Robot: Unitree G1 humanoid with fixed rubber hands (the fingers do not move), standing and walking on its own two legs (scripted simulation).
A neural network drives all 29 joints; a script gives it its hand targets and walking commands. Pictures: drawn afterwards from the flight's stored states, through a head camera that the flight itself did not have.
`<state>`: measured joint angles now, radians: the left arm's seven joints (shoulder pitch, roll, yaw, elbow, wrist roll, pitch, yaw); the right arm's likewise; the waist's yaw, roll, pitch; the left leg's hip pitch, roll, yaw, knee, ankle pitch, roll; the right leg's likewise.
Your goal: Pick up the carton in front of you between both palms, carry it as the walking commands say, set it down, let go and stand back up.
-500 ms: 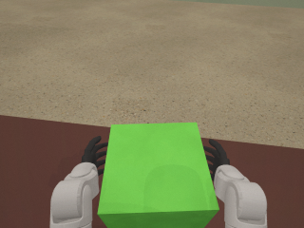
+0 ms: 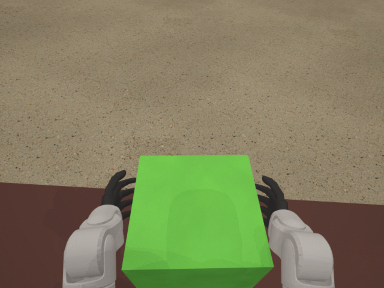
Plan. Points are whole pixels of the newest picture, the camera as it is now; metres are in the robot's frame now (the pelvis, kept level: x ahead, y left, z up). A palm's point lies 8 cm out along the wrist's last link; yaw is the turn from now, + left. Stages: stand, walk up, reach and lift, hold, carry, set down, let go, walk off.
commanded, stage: carry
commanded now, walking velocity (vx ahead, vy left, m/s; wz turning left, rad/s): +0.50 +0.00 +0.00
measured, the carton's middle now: (194, 231) +0.24 -0.01 +0.00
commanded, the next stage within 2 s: none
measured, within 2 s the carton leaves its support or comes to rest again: neither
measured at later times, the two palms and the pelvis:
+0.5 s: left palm (140, 82) +0.61 +0.13 +0.10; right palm (245, 82) +0.63 -0.17 +0.09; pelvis +0.33 -0.05 -0.01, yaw +3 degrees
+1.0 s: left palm (143, 31) +1.02 +0.16 +0.07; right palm (219, 34) +1.00 -0.14 +0.07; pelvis +0.66 +0.02 -0.01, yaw +1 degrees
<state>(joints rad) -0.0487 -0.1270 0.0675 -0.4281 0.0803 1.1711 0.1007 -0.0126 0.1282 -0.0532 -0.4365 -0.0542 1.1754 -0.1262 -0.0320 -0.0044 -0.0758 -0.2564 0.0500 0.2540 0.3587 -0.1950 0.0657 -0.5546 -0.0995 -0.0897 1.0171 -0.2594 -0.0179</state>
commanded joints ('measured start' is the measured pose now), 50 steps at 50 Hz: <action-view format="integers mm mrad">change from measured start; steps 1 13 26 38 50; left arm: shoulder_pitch -323 -388 -818 -1028 -976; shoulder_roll -919 -686 -665 -744 -835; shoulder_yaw -706 -644 -587 -460 -554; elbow -59 -148 133 360 184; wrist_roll -291 -341 -364 -296 -279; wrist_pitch -26 56 7 -37 -83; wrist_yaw -168 -129 -107 -35 -56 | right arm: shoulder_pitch -442 -493 -850 -1083 -1123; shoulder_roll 903 671 664 675 853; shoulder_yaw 714 656 546 415 595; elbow -116 -199 123 324 106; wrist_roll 345 324 230 252 379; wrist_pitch -34 47 -1 -51 -97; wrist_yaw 210 139 67 43 105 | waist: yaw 18 73 68 -23 -42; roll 132 38 -93 189 124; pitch -217 -238 -212 -496 -453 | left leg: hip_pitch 283 85 -505 444 486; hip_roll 241 100 57 231 197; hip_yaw -226 -4 -179 -561 -360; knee -198 403 632 124 117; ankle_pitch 102 334 29 -63 630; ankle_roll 60 -32 -30 140 170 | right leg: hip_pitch -92 543 548 209 -167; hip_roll -12 57 -170 64 67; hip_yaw -23 -109 96 -62 42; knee -179 -524 -753 118 -54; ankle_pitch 87 43 211 214 27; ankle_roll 10 -39 -180 -6 -19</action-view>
